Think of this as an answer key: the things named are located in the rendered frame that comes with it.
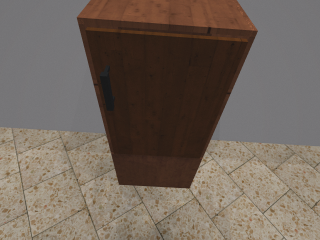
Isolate handle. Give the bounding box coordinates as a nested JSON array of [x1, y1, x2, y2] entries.
[[99, 65, 115, 111]]

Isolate cupboard door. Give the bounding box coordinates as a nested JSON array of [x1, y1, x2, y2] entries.
[[85, 27, 248, 159]]

